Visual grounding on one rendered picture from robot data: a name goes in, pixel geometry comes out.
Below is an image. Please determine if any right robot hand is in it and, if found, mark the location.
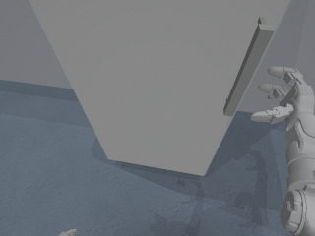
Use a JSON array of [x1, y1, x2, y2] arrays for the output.
[[250, 66, 315, 124]]

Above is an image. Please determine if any fridge door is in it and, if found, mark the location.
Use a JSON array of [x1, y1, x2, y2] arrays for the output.
[[29, 0, 290, 176]]

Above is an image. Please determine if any robot right upper arm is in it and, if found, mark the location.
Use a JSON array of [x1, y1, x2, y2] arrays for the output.
[[280, 189, 315, 236]]

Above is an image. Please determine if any right robot forearm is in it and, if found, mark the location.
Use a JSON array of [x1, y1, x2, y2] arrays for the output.
[[285, 113, 315, 194]]

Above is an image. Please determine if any handle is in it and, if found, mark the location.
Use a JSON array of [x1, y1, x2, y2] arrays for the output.
[[223, 17, 274, 117]]

